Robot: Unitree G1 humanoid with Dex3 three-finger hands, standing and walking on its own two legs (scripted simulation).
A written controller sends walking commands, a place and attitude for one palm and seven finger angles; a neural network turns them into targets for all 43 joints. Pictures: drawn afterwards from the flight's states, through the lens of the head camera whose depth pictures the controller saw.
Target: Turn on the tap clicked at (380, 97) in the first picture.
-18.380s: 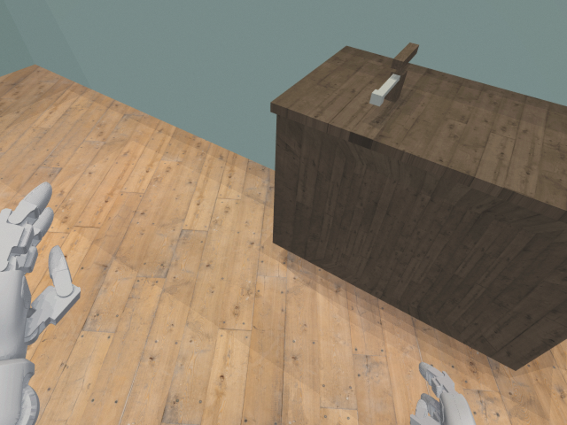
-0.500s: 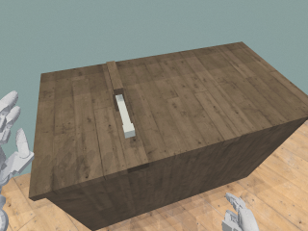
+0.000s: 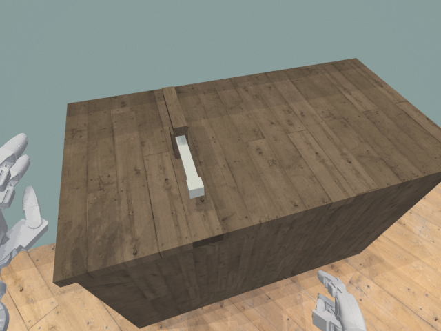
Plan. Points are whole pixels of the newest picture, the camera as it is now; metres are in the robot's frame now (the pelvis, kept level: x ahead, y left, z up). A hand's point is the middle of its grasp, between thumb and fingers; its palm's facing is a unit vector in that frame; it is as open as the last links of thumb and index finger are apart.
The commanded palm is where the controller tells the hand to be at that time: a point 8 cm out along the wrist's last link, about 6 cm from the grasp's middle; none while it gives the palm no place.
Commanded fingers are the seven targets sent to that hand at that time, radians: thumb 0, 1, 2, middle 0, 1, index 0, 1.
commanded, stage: shuffle to correct the standing spot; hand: left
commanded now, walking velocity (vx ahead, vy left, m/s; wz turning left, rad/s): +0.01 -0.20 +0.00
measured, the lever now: (195, 187) +0.36 +0.07 +0.06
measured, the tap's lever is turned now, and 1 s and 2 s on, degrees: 0 0 0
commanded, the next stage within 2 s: none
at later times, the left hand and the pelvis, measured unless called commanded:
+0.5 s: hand (50, 221) +0.22 +0.24 +0.16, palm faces +0.33 -0.86 -0.40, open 7.4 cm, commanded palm +0.16 +0.28 +0.18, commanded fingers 0.00 0.90 0.90 -0.20 -0.30 -0.20 -0.30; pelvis +0.00 +0.00 +0.00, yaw +0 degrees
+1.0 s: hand (49, 222) +0.22 +0.23 +0.16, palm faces +0.35 -0.86 -0.38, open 7.4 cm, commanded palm +0.16 +0.28 +0.18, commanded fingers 0.00 0.90 0.90 -0.20 -0.30 -0.20 -0.30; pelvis +0.00 +0.00 +0.00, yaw +0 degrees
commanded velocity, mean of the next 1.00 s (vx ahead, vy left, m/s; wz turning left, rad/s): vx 0.01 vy -0.20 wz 0.00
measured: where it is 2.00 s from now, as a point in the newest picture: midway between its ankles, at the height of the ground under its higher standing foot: outside the picture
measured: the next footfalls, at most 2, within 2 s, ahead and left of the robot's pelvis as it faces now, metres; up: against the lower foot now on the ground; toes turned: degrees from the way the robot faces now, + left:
none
